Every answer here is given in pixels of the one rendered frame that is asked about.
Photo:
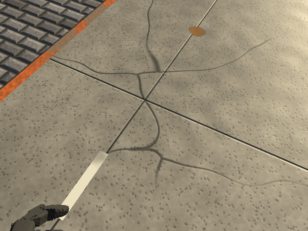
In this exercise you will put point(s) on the left robot hand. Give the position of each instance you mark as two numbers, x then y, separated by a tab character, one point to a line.
38	216

